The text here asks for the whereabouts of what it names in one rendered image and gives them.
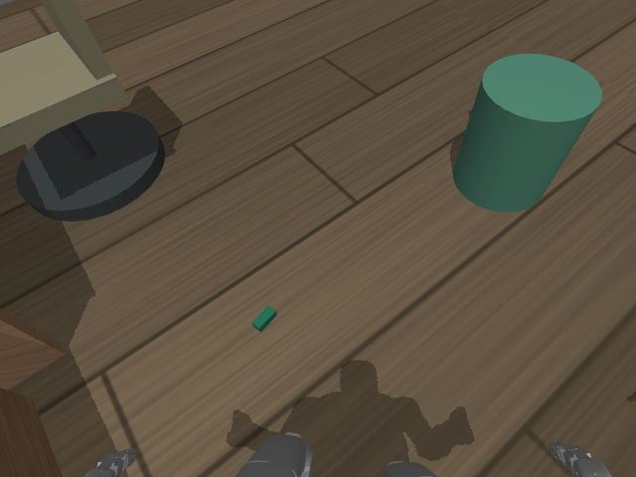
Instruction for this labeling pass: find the office chair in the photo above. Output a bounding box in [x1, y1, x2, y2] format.
[0, 0, 165, 222]

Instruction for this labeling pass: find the left robot hand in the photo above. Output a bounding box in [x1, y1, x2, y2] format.
[84, 449, 136, 477]

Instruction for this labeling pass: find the right robot hand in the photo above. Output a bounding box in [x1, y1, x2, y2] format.
[549, 441, 612, 477]

